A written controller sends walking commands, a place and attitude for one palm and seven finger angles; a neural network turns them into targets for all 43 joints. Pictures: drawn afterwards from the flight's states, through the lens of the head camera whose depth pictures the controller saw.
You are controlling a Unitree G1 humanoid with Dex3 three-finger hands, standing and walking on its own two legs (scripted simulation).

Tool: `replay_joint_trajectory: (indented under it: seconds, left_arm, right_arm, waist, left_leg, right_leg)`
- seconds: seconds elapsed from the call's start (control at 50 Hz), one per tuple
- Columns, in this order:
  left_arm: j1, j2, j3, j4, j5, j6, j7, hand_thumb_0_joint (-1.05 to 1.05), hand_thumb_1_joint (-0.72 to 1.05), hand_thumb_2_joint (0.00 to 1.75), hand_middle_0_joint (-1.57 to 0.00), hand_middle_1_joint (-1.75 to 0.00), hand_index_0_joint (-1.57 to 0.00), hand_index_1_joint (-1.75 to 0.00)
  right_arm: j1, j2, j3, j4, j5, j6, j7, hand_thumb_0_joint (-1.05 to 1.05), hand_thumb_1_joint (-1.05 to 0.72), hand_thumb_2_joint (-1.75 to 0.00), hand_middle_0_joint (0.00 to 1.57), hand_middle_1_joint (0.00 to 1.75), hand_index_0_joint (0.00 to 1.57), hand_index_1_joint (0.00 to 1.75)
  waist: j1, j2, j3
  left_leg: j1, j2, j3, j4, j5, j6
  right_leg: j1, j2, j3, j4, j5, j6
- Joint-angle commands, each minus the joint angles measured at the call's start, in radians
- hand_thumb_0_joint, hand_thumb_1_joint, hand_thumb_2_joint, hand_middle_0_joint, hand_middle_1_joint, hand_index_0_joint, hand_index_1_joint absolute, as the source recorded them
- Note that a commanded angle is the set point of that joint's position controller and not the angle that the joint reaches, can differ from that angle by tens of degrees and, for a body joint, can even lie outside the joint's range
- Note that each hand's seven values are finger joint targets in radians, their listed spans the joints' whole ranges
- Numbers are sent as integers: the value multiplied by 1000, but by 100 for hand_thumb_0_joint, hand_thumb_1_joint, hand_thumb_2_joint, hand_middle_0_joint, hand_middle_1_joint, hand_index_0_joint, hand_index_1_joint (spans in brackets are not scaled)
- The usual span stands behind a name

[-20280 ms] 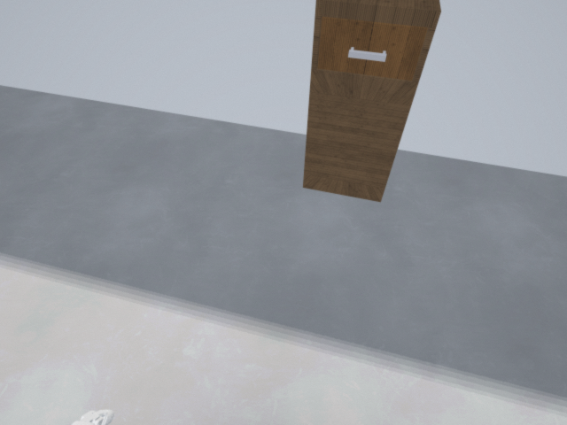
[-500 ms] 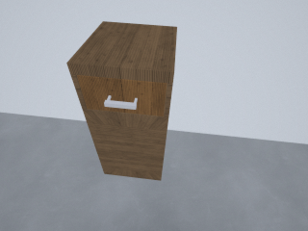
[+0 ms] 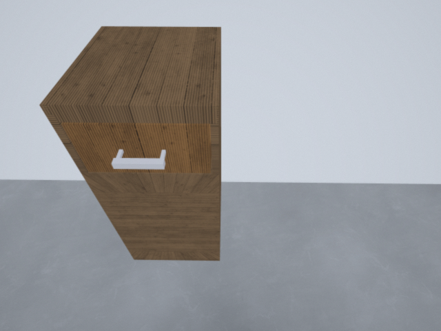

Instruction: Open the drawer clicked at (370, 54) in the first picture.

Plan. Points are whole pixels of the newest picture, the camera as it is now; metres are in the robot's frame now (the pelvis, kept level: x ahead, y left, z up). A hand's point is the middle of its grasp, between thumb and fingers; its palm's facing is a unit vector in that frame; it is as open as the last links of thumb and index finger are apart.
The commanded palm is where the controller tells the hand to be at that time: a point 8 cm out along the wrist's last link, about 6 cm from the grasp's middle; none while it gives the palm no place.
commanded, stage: come to a stop and stand still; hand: left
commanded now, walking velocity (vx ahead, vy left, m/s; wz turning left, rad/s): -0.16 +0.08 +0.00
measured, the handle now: (140, 158) +0.52 +0.24 -0.03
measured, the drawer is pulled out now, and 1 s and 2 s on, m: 0.00 0.00 0.00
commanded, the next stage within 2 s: look again from close up in 0.80 s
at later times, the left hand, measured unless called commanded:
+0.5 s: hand out of the picture -0.07 +0.16 -0.17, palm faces +0.08 -0.98 -0.16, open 16.5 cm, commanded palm none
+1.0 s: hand out of the picture -0.08 +0.15 -0.17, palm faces +0.07 -0.99 -0.14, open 16.2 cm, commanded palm none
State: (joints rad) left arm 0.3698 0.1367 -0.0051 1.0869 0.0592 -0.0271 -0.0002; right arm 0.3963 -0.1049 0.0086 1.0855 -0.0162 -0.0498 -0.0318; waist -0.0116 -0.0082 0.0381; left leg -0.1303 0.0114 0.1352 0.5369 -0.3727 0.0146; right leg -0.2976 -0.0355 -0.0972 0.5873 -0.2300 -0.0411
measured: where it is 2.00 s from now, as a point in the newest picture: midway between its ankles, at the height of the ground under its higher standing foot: outside the picture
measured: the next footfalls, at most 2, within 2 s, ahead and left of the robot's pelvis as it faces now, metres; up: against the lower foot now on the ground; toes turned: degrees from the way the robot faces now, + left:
none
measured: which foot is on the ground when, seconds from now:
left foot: down 0.00-1.00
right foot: down 0.00-1.00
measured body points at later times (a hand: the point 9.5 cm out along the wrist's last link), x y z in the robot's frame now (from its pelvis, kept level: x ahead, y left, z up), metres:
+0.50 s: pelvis -0.03 +0.00 +0.01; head -0.02 +0.01 +0.46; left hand -0.08 +0.21 -0.15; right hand -0.01 -0.22 -0.15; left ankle -0.05 +0.11 -0.73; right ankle +0.03 -0.09 -0.73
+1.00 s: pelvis -0.04 +0.01 +0.01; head -0.03 +0.01 +0.45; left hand -0.08 +0.20 -0.16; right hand -0.06 -0.18 -0.16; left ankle -0.05 +0.11 -0.73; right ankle +0.03 -0.09 -0.73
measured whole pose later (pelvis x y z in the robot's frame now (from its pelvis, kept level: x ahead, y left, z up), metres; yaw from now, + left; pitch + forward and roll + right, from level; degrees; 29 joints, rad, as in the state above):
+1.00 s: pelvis -0.04 +0.01 +0.01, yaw +2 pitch -1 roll +0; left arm 0.37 0.08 -0.02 1.12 0.02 -0.01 0.04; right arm 0.37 -0.09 0.02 1.08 -0.01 0.00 -0.01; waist 0.00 0.01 0.04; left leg -0.20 0.01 0.10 0.54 -0.31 0.03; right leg -0.31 -0.04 -0.13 0.51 -0.17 -0.04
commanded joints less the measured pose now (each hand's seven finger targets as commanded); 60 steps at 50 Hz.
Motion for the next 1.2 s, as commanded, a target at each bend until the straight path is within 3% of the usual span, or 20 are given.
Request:
replay_joint_trajectory:
  seconds: [0.0,0.02,0.04,0.08,0.12,0.16,0.28,0.34,0.4,0.56,0.84,0.86,0.88,0.9,0.92,0.94,0.98,1.02,1.08,1.18]
  left_arm:
    - [112,109,30,-8,-57,-20,30,0,-50,30,-15,-30,-15,-30]
    - [81,114,31,-8,-56,-18,36,0,-50,30,-15,-30,-15,-30]
    - [61,107,27,-14,-55,-14,41,0,-50,30,-15,-30,-15,-30]
    - [38,106,28,-28,-54,-4,49,0,-50,30,-15,-30,-15,-30]
    - [27,105,34,-44,-57,6,52,0,-50,30,-15,-30,-15,-30]
    - [26,109,40,-49,-54,12,51,0,-50,30,-15,-30,-15,-30]
    - [-7,99,36,-58,-44,25,45,0,-50,30,-15,-30,-15,-30]
    - [-21,82,31,-55,-41,31,41,0,-50,30,-15,-30,-15,-30]
    - [-1,74,28,-42,-39,31,37,0,-50,30,-15,-30,-15,-30]
    - [49,56,25,-17,-37,23,32,0,-50,30,-15,-30,-15,-30]
    - [86,11,24,3,-41,11,36,0,-50,30,-15,-30,-15,-30]
    - [92,11,23,7,-41,9,35,0,-50,30,-15,-30,-15,-30]
    - [127,75,6,33,-35,-1,75,0,-50,30,-15,-30,-15,-30]
    - [109,109,4,42,-38,-16,62,0,-50,30,-15,-30,-15,-30]
    - [88,102,12,6,-41,-17,59,0,-50,30,-15,-30,-15,-30]
    - [40,102,17,-12,-40,-11,54,0,-50,30,-15,-30,-15,-30]
    - [9,73,17,-24,-44,-4,49,0,-50,30,-15,-30,-15,-30]
    - [14,59,13,-20,-43,3,46,0,-50,30,-15,-30,-15,-30]
    - [34,53,6,-11,-47,2,41,0,-50,30,-15,-30,-15,-30]
    - [43,57,0,-6,-50,-3,40,0,-50,30,-15,-30,-15,-30]
  right_arm:
    - [70,-51,-5,-2,17,12,-10,0,-90,-90,20,30,20,30]
    - [75,-37,-6,10,17,24,-11,0,-90,-90,20,30,20,30]
    - [81,-41,-8,16,19,33,-12,0,-90,-90,20,30,20,30]
    - [87,-43,-13,24,25,41,-12,0,-90,-90,20,30,20,30]
    - [75,-62,-21,27,21,44,-14,0,-90,-90,20,30,20,30]
    - [55,-80,-30,11,16,48,-16,0,-90,-90,20,30,20,30]
    - [8,-74,-33,-23,12,59,-6,0,-90,-90,20,30,20,30]
    - [2,-74,-26,-17,6,57,0,0,-90,-90,20,30,20,30]
    - [-12,-86,-22,-22,3,50,2,0,-90,-90,20,30,20,30]
    - [14,-95,-14,-23,-3,44,4,0,-90,-90,20,30,20,30]
    - [83,-54,-4,6,-3,32,-2,0,-90,-90,20,30,20,30]
    - [82,-51,-3,10,-2,31,-2,0,-90,-90,20,30,20,30]
    - [-95,-121,-15,-68,6,20,10,0,-90,-90,20,30,20,30]
    - [-71,-96,-6,-84,15,22,16,0,-90,-90,20,30,20,30]
    - [47,-59,-5,-77,6,25,12,0,-90,-90,20,30,20,30]
    - [79,-65,-9,-60,3,27,10,0,-90,-90,20,30,20,30]
    - [77,-63,-9,-53,-2,28,8,0,-90,-90,20,30,20,30]
    - [65,-74,-7,-62,-4,28,8,0,-90,-90,20,30,20,30]
    - [54,-93,-6,-68,-1,26,6,0,-90,-90,20,30,20,30]
    - [57,-102,1,-49,2,18,5,0,-90,-90,20,30,20,30]
  waist:
    - [22,-113,-13]
    - [10,-203,-16]
    - [7,-214,-18]
    - [2,-151,-39]
    - [10,9,-30]
    - [21,32,-46]
    - [12,-52,-11]
    - [11,-17,59]
    - [22,12,74]
    - [30,21,88]
    - [30,-2,90]
    - [32,-2,86]
    - [73,82,118]
    - [26,25,53]
    - [-7,-34,-126]
    - [-22,-52,-149]
    - [-20,6,-30]
    - [-6,51,56]
    - [8,-25,90]
    - [9,-5,85]
  left_leg:
    - [-189,34,-54,-24,30,-1]
    - [-143,49,-56,0,45,-6]
    - [-129,52,-62,6,32,-9]
    - [-111,59,-71,-63,105,-9]
    - [-76,83,-94,-107,392,-1]
    - [-67,102,-92,-77,509,9]
    - [-112,77,-104,-92,176,17]
    - [-151,80,-136,-154,77,33]
    - [-196,97,-161,-220,4,41]
    - [-253,87,-177,-270,-91,41]
    - [-256,88,-173,-271,-40,39]
    - [-249,85,-166,-263,-33,38]
    - [-237,101,-72,-78,68,-9]
    - [-203,75,-80,-63,96,-15]
    - [-126,46,-102,-43,15,-4]
    - [-94,36,-102,-48,55,6]
    - [-123,63,-132,-96,87,21]
    - [-220,92,-172,-161,58,34]
    - [-269,83,-174,-193,12,39]
    - [-217,86,-163,-210,103,36]
  right_leg:
    - [218,-254,239,-165,620,-85]
    - [189,-248,220,-172,706,-88]
    - [185,-242,188,-166,778,-85]
    - [199,-222,157,-122,807,-79]
    - [175,-162,127,-70,680,-49]
    - [170,-138,111,-53,578,-30]
    - [75,-145,149,-164,199,-34]
    - [18,-107,146,-222,-45,-17]
    - [48,-80,122,-230,-88,3]
    - [87,-74,108,-252,-104,15]
    - [108,-73,95,-229,-28,8]
    - [108,-76,96,-233,-30,9]
    - [52,-119,115,-165,153,5]
    - [75,-148,117,-193,231,-11]
    - [131,-173,174,-197,56,-28]
    - [104,-169,166,-203,-22,-39]
    - [2,-125,131,-203,-117,-25]
    - [14,-87,99,-170,-73,-9]
    - [65,-81,113,-184,-48,-4]
    - [96,-86,102,-184,65,-1]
